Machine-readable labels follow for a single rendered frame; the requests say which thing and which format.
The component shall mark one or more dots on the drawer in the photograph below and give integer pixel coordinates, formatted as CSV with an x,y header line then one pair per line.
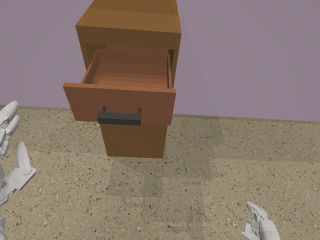
x,y
124,81

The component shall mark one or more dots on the robot left hand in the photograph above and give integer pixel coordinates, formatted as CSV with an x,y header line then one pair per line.
x,y
19,177

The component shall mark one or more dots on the cabinet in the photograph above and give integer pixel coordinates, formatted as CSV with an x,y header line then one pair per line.
x,y
149,26

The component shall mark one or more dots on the robot right hand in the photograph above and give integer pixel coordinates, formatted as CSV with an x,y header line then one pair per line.
x,y
265,230

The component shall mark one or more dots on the handle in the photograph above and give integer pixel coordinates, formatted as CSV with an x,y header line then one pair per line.
x,y
119,118

